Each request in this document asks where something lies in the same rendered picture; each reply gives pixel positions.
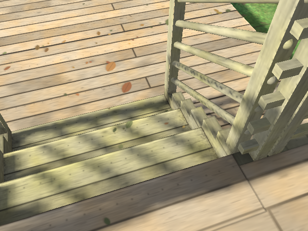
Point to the stairs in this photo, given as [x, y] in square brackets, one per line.
[75, 158]

